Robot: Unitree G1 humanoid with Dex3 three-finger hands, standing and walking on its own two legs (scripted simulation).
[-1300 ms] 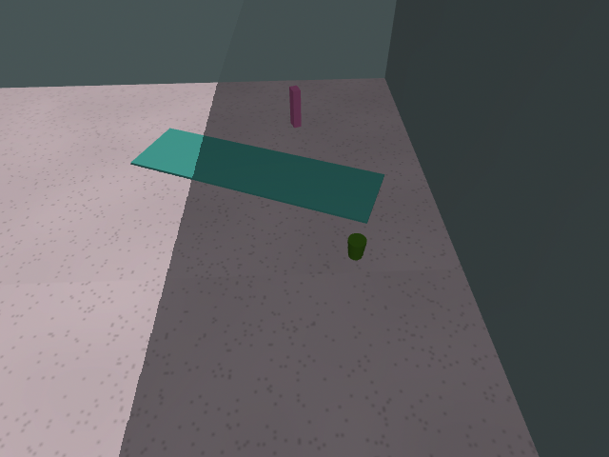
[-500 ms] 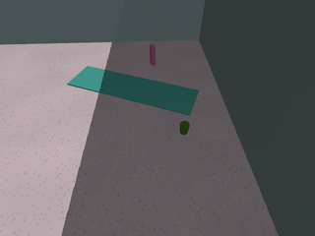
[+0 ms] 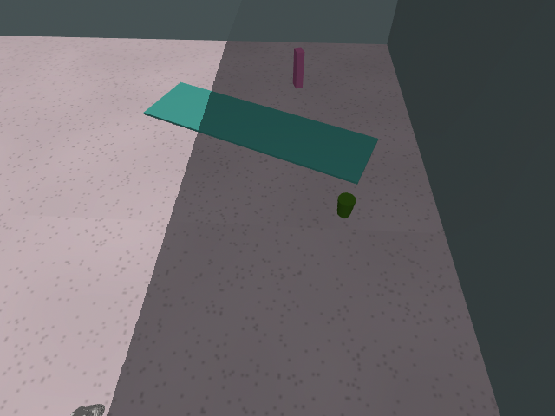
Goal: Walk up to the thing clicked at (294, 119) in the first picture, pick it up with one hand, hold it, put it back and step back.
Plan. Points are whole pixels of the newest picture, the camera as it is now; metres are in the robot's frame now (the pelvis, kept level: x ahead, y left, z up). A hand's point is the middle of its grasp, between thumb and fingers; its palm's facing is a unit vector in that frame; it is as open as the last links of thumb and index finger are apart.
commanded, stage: walk up
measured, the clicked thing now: (298, 68) +2.16 -0.11 -0.65
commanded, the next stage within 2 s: none
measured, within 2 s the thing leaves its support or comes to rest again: neither
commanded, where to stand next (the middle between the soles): +0.07 +0.02 m, yaw +28 degrees
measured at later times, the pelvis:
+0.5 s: pelvis +0.00 +0.03 -0.01, yaw +17 degrees
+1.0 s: pelvis -0.01 +0.00 -0.02, yaw +28 degrees
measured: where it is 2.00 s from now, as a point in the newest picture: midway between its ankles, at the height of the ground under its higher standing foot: outside the picture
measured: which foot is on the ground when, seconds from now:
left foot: down 0.00-0.00, up 0.02-0.26, down 0.28-0.68, up 0.70-0.96, down 0.98-1.00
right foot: down 0.00-0.30, up 0.32-0.64, down 0.66-1.00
